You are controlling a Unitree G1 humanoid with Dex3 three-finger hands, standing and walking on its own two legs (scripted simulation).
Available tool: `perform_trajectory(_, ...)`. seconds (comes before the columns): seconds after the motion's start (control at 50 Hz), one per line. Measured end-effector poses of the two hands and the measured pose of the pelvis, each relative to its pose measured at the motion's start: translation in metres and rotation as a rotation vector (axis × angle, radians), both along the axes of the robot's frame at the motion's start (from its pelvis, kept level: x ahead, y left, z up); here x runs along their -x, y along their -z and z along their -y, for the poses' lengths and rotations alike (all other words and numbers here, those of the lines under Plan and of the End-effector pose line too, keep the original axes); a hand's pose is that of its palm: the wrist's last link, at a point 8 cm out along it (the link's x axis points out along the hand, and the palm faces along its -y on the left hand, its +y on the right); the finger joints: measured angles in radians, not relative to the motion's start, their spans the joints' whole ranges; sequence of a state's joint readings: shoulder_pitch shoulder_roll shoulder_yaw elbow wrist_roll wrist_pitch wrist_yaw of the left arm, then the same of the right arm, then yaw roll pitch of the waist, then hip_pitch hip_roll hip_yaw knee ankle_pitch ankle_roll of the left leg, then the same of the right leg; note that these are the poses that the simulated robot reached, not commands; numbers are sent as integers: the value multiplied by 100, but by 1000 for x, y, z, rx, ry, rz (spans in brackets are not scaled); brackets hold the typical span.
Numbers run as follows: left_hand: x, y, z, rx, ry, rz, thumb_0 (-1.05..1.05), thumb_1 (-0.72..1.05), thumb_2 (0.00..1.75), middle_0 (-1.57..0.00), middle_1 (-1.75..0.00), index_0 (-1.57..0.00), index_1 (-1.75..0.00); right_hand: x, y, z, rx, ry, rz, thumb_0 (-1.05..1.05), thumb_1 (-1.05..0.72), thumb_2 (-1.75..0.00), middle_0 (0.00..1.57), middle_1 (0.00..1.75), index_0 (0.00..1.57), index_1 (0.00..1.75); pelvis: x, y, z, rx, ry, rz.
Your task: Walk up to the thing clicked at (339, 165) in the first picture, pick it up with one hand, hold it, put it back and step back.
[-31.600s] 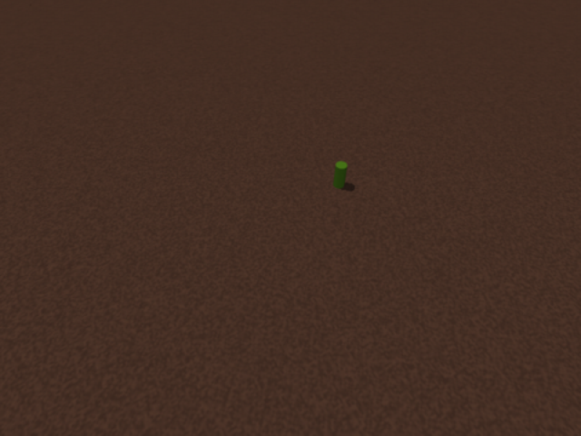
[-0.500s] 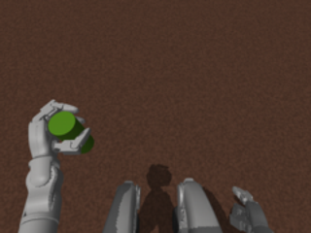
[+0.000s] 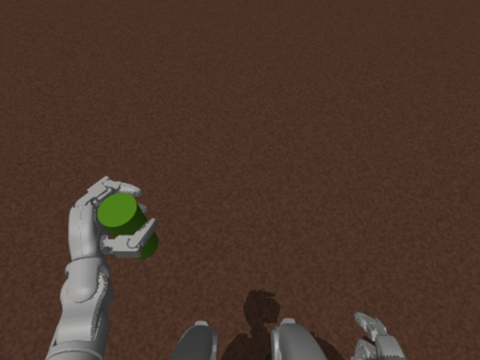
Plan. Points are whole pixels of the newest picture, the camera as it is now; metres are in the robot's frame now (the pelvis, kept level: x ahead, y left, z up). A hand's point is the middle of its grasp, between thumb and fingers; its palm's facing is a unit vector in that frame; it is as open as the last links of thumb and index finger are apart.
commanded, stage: lift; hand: left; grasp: from the side
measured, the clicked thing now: (131, 228) +0.33 +0.20 +0.00
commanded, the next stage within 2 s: hold in 0.64 s
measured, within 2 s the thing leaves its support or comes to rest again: neither
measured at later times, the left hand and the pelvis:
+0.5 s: hand (137, 198) +0.35 +0.17 +0.07, palm faces +0.22 -0.98 -0.05, open 8.1 cm; pelvis +0.02 -0.01 +0.04, yaw +0 degrees
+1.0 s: hand (141, 189) +0.35 +0.16 +0.09, palm faces +0.22 -0.97 -0.03, open 8.1 cm; pelvis +0.03 -0.01 +0.05, yaw +0 degrees
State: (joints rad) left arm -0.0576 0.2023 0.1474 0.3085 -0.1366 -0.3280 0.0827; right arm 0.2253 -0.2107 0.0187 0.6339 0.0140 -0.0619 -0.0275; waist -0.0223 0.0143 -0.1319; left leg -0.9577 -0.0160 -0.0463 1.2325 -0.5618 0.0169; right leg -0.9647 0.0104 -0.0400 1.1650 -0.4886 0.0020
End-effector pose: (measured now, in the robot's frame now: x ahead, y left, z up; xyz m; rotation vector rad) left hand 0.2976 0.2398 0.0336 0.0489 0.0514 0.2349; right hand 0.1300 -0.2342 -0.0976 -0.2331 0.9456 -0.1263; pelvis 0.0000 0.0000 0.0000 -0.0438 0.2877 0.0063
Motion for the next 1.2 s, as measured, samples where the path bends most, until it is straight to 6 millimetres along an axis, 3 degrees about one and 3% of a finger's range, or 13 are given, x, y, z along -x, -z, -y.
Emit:
perform_trajectory(0.28, -13, -33, 14, 16, -1, 15, -1, -21, 112, -84, -108, -87, -110, -9, -25, -2, -10, 0, 2, 1, -90, -90, 20, 30, 20, 30, -14, -26, 3, -7, -1, 58)
perform_trajectory(0.82, -22, -56, 28, 17, 20, 10, -1, -20, 111, -84, -109, -86, -110, -19, -47, 13, -8, 12, 0, 1, -90, -90, 20, 30, 20, 30, -27, -49, 12, -19, 1, 118)
perform_trajectory(1.2, -17, -69, 29, 16, 14, 18, -1, -20, 111, -84, -109, -86, -110, -21, -56, 10, -18, 11, 21, 1, -91, -90, 20, 30, 20, 30, -26, -57, 10, -21, 3, 153)
